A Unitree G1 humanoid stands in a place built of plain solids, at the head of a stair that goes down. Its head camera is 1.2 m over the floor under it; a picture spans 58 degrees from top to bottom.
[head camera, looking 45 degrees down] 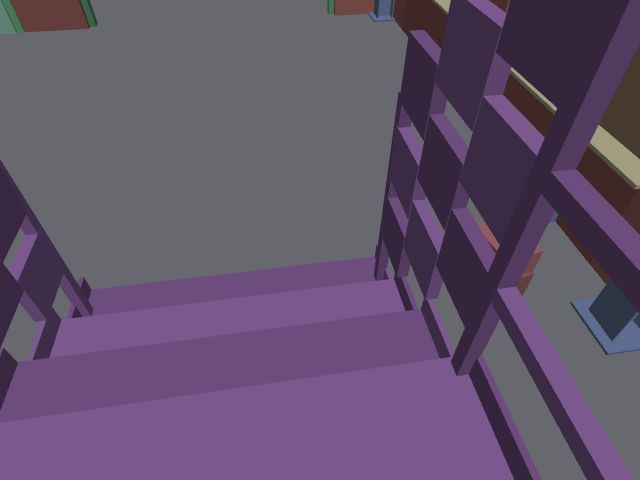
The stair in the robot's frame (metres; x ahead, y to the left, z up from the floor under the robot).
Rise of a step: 0.17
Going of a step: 0.30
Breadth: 1.50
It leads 9 degrees to the left of straight ahead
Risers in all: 4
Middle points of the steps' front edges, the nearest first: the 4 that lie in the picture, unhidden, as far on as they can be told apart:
0.58 0.29 0.00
0.88 0.33 -0.17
1.18 0.38 -0.34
1.47 0.43 -0.51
